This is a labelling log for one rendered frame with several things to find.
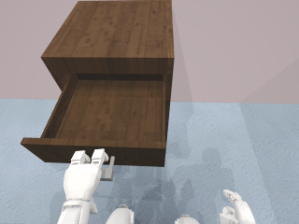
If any robot left shin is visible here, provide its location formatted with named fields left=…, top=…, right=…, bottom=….
left=119, top=204, right=128, bottom=208

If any robot left hand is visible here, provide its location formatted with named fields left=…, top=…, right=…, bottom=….
left=64, top=148, right=109, bottom=215

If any robot left thigh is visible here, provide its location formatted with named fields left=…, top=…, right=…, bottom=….
left=106, top=208, right=135, bottom=224

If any left robot forearm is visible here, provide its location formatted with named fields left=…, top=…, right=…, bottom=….
left=57, top=199, right=92, bottom=224

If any cabinet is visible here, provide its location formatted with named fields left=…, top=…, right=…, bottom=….
left=40, top=0, right=175, bottom=149

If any robot right hand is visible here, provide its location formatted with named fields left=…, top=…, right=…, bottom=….
left=220, top=189, right=256, bottom=224

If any handle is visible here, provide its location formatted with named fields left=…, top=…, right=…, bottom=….
left=100, top=156, right=115, bottom=182

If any drawer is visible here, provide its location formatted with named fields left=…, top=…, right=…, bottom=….
left=21, top=73, right=166, bottom=167

